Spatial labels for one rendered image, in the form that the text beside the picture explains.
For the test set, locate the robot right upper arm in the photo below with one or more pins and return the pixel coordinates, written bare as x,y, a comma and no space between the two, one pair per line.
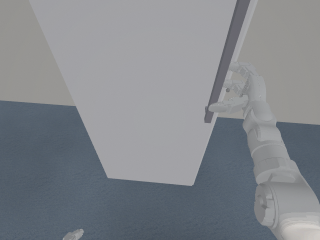
289,210

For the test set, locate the robot left hand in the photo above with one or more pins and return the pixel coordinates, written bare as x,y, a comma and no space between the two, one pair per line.
77,234

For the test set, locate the handle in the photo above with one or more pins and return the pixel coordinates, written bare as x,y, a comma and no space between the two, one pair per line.
237,20

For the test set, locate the fridge door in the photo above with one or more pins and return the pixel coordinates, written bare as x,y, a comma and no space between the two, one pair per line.
141,73

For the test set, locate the robot right forearm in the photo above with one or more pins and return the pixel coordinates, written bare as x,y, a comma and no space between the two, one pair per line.
268,151

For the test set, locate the robot right hand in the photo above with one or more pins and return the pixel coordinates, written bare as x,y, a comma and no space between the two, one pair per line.
254,89

